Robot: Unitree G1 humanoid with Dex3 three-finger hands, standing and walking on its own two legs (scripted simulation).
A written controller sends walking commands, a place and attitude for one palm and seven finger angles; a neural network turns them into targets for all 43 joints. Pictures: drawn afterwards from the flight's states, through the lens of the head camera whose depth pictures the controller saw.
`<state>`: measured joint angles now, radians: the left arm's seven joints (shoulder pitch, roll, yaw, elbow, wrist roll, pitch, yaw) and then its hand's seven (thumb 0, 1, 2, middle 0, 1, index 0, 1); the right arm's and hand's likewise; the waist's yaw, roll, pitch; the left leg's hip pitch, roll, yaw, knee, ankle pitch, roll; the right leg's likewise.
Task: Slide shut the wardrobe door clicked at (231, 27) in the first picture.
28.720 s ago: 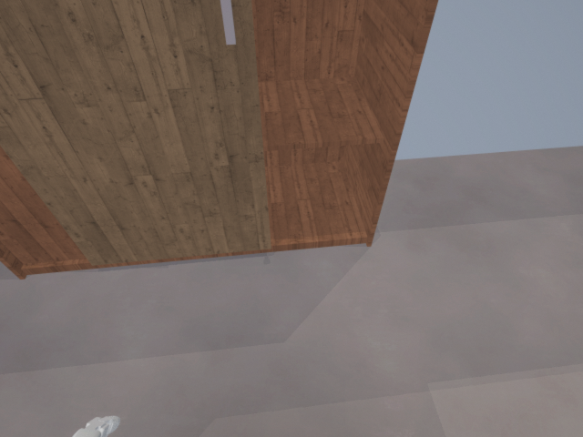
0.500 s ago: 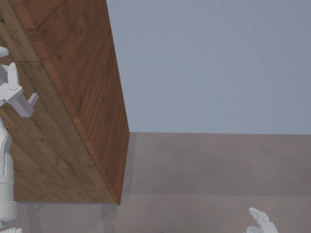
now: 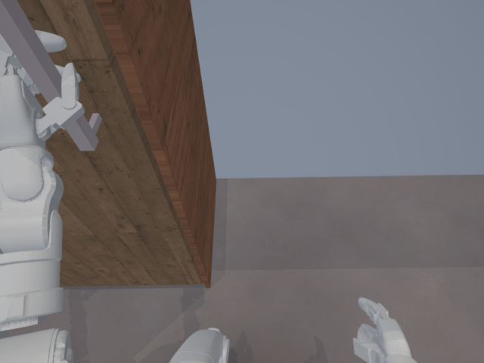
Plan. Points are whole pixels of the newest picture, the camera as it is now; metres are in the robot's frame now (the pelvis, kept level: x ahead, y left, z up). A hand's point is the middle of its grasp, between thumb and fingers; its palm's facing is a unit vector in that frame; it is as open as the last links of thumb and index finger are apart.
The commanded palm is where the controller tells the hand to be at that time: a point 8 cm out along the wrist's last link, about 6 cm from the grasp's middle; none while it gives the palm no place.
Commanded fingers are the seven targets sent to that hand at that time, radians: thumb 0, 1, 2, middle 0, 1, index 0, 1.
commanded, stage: stop walking and hold the door there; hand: left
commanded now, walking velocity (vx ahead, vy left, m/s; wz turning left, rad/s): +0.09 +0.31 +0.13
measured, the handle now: (54, 67) +0.41 +0.26 +0.26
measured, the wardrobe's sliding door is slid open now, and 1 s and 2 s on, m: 0.01 0.01 0.01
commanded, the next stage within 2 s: loosen the grip on the handle in 1.18 s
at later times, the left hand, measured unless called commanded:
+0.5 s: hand (65, 103) +0.37 +0.24 +0.24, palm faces +0.24 -0.96 -0.13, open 6.3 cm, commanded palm +0.34 +0.27 +0.23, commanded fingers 0.00 0.90 0.90 -0.45 -1.40 -0.45 -1.40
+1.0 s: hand (70, 104) +0.37 +0.23 +0.24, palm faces +0.16 -0.98 -0.09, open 6.1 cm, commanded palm +0.34 +0.27 +0.23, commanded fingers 0.00 0.90 0.90 -0.45 -1.40 -0.45 -1.40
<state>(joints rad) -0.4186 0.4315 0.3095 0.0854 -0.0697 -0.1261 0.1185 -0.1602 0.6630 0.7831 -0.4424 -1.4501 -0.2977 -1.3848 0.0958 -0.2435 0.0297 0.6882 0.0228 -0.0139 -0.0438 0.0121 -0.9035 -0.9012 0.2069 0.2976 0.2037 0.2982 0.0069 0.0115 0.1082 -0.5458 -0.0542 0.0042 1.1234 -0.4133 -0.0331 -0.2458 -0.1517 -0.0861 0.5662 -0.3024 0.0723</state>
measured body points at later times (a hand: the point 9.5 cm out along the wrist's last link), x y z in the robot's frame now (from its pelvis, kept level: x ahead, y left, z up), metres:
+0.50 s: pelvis -0.01 +0.07 +0.00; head +0.04 +0.07 +0.45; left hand +0.35 +0.29 +0.25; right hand +0.18 -0.10 -0.11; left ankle +0.02 +0.23 -0.73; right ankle +0.00 -0.06 -0.73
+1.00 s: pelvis +0.00 +0.09 +0.01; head +0.02 +0.08 +0.46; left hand +0.35 +0.29 +0.25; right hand +0.17 -0.15 -0.08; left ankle +0.02 +0.23 -0.73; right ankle +0.00 -0.06 -0.73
